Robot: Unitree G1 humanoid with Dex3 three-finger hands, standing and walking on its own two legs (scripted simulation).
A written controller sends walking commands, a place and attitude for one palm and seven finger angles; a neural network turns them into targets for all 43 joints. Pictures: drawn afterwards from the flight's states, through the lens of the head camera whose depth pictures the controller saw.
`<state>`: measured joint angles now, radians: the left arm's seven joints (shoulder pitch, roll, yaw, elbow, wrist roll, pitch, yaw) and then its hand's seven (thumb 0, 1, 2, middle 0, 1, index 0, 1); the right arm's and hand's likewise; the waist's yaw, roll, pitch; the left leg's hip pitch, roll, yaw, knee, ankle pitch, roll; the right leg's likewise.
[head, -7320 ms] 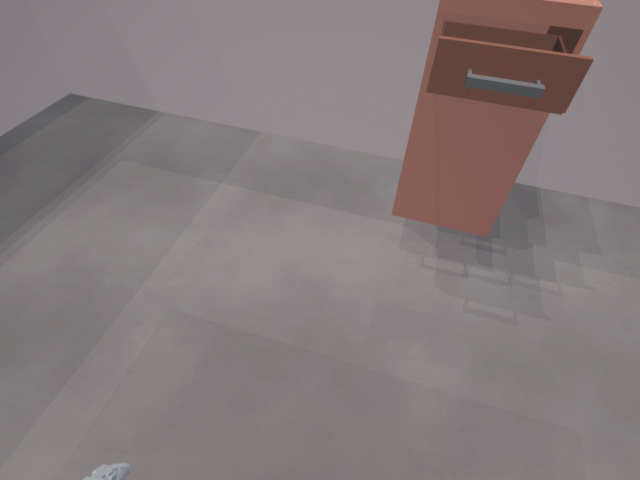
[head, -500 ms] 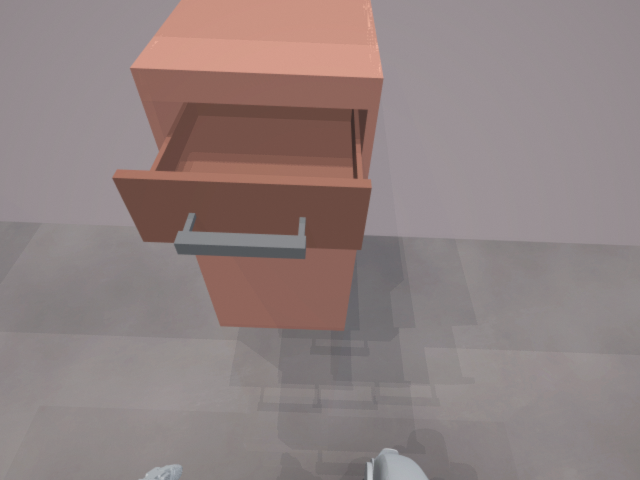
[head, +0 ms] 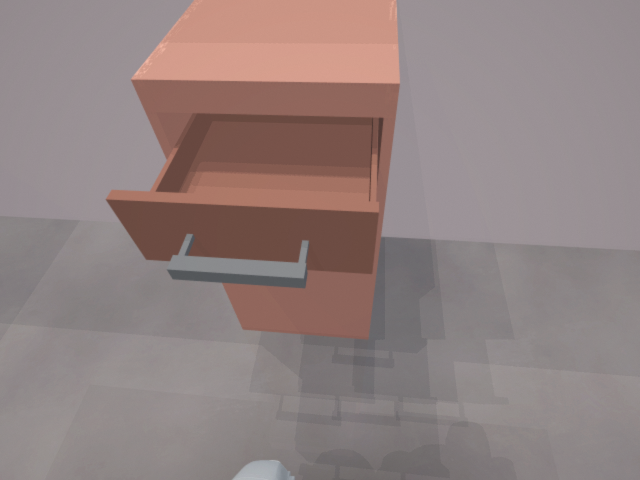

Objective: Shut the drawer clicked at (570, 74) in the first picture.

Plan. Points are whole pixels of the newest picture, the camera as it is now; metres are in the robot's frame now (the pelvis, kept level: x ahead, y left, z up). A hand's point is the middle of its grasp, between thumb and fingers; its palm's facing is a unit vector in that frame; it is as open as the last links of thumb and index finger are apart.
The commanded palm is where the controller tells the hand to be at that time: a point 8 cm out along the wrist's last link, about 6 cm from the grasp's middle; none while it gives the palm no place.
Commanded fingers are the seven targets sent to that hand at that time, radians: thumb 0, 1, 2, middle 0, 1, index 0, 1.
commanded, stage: come to a stop and stand still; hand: left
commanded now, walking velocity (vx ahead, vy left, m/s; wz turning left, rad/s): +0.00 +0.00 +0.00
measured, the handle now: (242, 257) +0.40 +0.15 +0.02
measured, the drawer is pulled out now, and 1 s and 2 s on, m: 0.21 0.21 0.21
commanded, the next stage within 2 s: look again from close up in 0.78 s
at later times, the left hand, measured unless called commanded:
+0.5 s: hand out of the picture -0.04 +0.27 -0.16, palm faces +0.02 -0.97 -0.23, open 7.4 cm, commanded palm none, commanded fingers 0.00 0.90 0.90 -0.20 -0.30 -0.20 -0.30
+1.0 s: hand out of the picture -0.05 +0.25 -0.17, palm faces +0.02 -0.98 -0.18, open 7.3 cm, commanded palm none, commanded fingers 0.00 0.90 0.90 -0.20 -0.30 -0.20 -0.30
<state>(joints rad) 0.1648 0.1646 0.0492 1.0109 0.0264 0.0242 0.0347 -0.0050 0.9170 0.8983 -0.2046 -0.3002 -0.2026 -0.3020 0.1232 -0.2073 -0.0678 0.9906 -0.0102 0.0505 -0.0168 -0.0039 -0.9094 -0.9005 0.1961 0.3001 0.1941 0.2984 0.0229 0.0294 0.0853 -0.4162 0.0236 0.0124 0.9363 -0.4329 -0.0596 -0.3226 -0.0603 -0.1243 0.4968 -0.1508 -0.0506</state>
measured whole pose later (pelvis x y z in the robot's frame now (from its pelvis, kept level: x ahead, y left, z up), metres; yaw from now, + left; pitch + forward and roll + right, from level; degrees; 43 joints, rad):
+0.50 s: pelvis -0.06 +0.09 +0.00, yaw -1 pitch -2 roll +0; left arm 0.33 0.15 0.00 0.98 0.02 0.03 0.02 0.00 0.91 0.90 -0.20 -0.30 -0.20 -0.30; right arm 0.29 -0.19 -0.01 0.95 -0.02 0.02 -0.01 0.00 -0.93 -0.90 0.20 0.30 0.20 0.30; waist -0.01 0.04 0.03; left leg -0.22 -0.06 0.11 0.50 -0.25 0.08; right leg -0.31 -0.02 0.01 0.54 -0.21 -0.01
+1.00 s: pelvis -0.04 +0.09 +0.00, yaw +0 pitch -2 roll +0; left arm 0.32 0.13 -0.02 1.07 0.01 0.01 0.03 0.00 0.91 0.90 -0.20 -0.30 -0.20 -0.30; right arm 0.31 -0.15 0.02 1.07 -0.01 -0.01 -0.02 0.00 -0.91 -0.90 0.20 0.30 0.20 0.30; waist -0.01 0.01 0.02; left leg -0.16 -0.09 0.09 0.39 -0.21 0.10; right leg -0.25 -0.02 0.03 0.45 -0.17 0.01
